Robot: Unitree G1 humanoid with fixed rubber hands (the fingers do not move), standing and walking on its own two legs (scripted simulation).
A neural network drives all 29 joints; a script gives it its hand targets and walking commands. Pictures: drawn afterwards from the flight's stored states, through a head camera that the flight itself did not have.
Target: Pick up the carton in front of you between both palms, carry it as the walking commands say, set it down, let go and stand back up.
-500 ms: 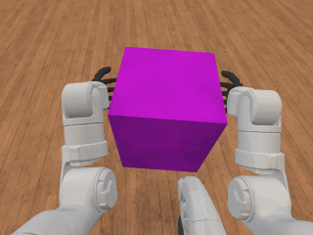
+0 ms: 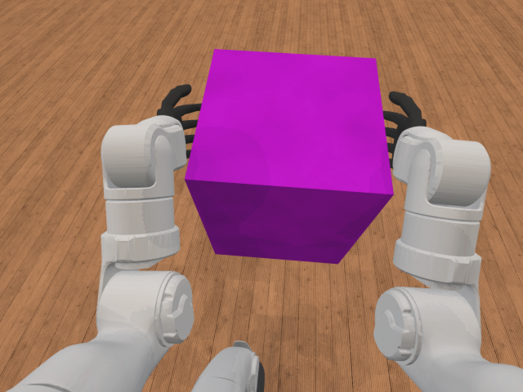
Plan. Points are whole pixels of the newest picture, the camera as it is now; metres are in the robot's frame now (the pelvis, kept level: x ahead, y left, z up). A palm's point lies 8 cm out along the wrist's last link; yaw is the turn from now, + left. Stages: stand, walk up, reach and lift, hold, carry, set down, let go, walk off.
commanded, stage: carry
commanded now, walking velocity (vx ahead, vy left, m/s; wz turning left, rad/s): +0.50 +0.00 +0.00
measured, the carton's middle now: (284, 170) +0.40 +0.03 +0.13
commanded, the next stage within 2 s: none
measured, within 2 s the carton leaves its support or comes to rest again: neither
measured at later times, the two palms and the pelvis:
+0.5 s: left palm (272, 84) +0.67 +0.08 +0.10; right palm (424, 94) +0.65 -0.22 +0.10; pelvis +0.32 -0.05 +0.00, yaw -4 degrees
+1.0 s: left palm (280, 37) +0.91 +0.08 +0.09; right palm (401, 39) +0.89 -0.22 +0.10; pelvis +0.64 -0.06 +0.00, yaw -3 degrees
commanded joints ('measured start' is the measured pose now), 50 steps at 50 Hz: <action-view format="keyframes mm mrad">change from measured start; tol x32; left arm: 1 -672 -1002 -558 47 -443 53 -302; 50 226 -1040 -854 -411 -324 -52 -330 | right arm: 1 -660 861 587 139 371 23 155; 14 -922 1192 515 219 625 19 234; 36 215 1126 890 -426 392 -165 228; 50 217 1027 870 -288 421 -91 277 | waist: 1 -15 -111 -329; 9 -177 253 -501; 26 -87 113 -529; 28 -66 -298 -583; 50 -118 57 -280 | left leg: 1 39 -48 91 -177 97 8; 6 615 -65 122 -400 139 50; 9 1061 389 -664 -363 356 362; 14 614 294 -427 -563 -240 189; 25 739 173 35 -307 371 -11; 30 -54 55 -76 311 -444 -68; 44 649 31 166 -391 -47 -39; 47 961 459 -638 -593 -131 210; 50 789 413 -394 -588 -25 137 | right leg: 1 346 -207 103 7 1115 48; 6 132 -202 -54 370 1269 132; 9 -564 44 88 1112 -182 147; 25 42 -102 -149 -113 344 142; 29 651 -514 475 -55 599 -103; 41 222 -328 -48 -126 562 62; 50 -605 -225 54 757 -59 135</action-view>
